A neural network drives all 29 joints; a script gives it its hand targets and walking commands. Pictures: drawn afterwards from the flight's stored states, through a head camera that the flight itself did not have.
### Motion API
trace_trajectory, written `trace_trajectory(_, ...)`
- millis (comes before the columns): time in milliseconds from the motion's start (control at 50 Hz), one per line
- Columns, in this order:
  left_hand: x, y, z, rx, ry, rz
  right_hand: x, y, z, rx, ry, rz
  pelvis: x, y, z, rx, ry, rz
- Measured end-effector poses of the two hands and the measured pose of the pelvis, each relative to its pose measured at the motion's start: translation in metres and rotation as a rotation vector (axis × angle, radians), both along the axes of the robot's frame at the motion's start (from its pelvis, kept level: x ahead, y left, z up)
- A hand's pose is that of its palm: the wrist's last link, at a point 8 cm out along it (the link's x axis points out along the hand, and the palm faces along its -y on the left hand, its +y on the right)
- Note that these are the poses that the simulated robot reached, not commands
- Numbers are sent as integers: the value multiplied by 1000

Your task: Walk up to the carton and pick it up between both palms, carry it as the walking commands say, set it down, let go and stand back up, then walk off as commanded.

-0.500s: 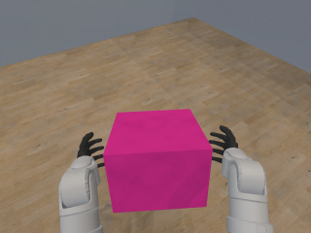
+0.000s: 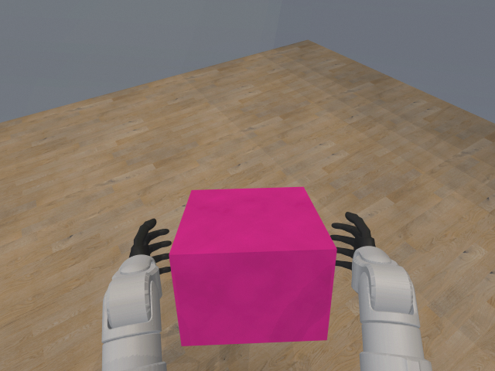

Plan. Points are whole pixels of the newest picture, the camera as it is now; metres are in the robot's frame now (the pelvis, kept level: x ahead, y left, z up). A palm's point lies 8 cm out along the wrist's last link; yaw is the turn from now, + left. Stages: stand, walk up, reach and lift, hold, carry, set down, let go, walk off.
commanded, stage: carry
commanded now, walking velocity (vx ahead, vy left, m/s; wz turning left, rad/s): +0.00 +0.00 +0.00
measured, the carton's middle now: (250, 255) +0.37 +0.00 -0.08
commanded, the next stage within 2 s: none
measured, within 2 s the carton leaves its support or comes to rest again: neither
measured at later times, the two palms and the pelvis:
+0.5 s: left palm (151, 283) +0.24 +0.16 +0.05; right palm (376, 274) +0.24 -0.19 +0.05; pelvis -0.02 -0.02 +0.00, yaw +0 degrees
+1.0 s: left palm (148, 297) +0.22 +0.16 +0.05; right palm (379, 288) +0.22 -0.19 +0.04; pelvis -0.05 -0.02 +0.00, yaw +0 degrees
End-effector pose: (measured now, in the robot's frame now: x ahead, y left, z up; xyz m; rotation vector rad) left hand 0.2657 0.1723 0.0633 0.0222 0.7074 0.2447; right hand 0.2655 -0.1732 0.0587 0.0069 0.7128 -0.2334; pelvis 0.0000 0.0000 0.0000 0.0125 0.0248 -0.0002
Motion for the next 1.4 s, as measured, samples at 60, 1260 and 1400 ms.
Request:
trace_trajectory(60, -4, -2, -2, 1, -4, -3, -4, -2, -3, -5, -3, 7, -3, -2, 0, -1, -1, 3)
trace_trajectory(1260, -56, -10, -18, 19, -64, -20, -55, -13, -21, -10, -52, 51, -58, -17, 0, -10, -27, 4)
trace_trajectory(1400, -60, -12, -21, 11, -55, -32, -63, -15, -24, -20, -42, 41, -64, -17, 0, -14, -26, 2)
